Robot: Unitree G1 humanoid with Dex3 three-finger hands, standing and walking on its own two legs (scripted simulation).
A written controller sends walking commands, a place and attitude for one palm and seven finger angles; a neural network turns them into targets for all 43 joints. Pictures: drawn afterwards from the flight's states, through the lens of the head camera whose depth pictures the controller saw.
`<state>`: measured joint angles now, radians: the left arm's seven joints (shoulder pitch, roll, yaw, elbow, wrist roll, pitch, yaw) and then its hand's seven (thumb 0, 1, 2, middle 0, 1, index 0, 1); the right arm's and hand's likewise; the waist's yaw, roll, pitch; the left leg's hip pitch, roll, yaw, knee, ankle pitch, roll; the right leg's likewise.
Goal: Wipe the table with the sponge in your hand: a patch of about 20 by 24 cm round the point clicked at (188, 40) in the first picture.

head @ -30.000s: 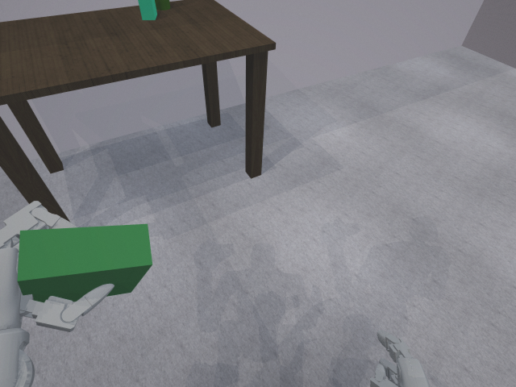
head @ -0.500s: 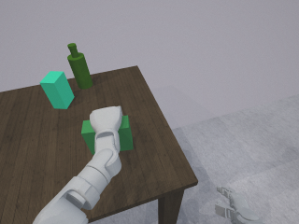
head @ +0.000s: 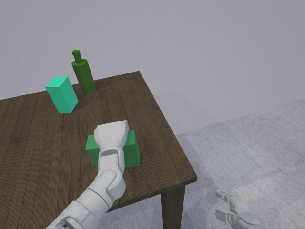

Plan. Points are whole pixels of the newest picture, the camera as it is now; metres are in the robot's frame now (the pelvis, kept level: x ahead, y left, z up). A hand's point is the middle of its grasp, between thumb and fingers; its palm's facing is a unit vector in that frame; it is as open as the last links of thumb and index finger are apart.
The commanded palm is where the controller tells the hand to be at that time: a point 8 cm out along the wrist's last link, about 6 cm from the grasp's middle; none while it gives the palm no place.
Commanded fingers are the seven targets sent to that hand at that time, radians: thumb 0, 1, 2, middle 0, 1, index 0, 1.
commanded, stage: wipe back along the third lane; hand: left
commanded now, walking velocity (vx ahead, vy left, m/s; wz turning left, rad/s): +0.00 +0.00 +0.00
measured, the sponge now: (116, 154) +0.33 +0.16 +0.02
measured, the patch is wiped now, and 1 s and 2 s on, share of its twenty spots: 1.00 1.00 1.00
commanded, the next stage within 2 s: slide back across to the middle lane in 0.74 s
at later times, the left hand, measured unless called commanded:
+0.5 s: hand (119, 154) +0.30 +0.13 +0.06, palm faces +0.06 -0.07 -1.00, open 9.2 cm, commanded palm +0.25 +0.12 +0.09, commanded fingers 0.00 0.10 1.30 -1.20 -1.60 -1.20 -1.60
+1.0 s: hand (118, 153) +0.30 +0.14 +0.06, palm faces +0.06 -0.11 -0.99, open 9.2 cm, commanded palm +0.25 +0.14 +0.10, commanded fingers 0.00 0.10 1.30 -1.20 -1.60 -1.20 -1.60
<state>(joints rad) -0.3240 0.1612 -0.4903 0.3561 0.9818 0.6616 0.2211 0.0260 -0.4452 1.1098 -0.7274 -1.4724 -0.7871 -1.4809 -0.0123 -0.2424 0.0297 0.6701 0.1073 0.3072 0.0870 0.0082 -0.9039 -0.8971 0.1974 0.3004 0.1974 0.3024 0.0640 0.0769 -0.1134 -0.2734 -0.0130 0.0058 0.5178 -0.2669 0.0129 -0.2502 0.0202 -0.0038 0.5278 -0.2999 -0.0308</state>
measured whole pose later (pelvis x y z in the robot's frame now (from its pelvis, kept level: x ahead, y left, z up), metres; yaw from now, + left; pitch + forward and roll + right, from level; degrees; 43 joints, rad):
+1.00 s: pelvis +0.00 -0.02 +0.00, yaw -1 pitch +0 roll +1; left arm -0.17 0.19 -0.45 0.18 0.98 0.62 0.20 0.01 -0.45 1.10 -0.74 -1.47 -0.81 -1.45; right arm -0.03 -0.26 0.02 0.66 0.11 0.27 0.08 0.01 -0.90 -0.90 0.20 0.30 0.20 0.30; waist 0.07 0.09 -0.10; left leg -0.24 0.00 0.01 0.51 -0.27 -0.01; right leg -0.23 0.04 0.00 0.55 -0.31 -0.05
